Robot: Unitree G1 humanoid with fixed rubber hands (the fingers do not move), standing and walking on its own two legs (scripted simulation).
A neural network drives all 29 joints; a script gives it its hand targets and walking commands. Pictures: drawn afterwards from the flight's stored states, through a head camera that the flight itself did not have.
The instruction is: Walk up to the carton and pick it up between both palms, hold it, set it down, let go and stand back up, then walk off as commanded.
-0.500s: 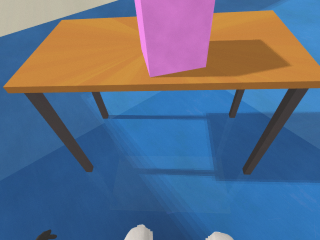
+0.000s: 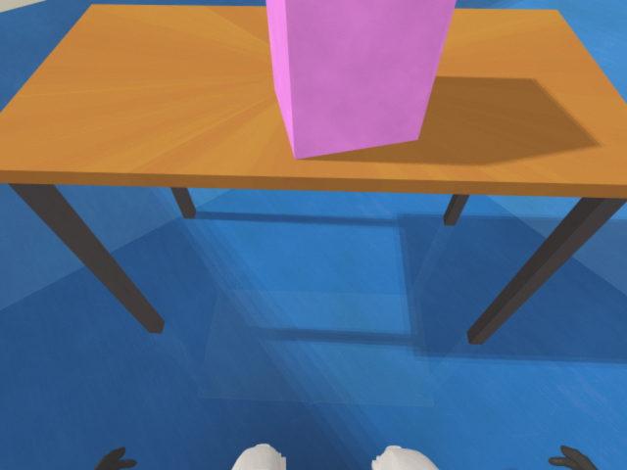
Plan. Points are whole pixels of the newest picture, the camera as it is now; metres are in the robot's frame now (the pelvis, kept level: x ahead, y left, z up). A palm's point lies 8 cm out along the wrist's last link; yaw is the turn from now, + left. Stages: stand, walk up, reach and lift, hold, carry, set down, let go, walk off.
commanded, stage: walk up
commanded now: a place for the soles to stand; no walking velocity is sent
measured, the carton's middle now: (346, 43) +0.68 -0.01 +0.17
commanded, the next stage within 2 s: none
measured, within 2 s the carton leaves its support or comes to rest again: neither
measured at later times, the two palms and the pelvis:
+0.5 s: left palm out of the picture +0.10 +0.30 -0.09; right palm out of the picture +0.07 -0.35 -0.10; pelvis +0.00 -0.02 +0.01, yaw +0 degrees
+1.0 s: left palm out of the picture +0.07 +0.27 -0.09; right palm out of the picture +0.09 -0.37 -0.08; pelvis +0.00 -0.04 +0.02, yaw +3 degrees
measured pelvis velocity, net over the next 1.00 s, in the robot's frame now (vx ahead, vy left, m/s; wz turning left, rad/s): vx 0.00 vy -0.04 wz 0.05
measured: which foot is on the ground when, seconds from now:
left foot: down 0.00-1.00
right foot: down 0.00-1.00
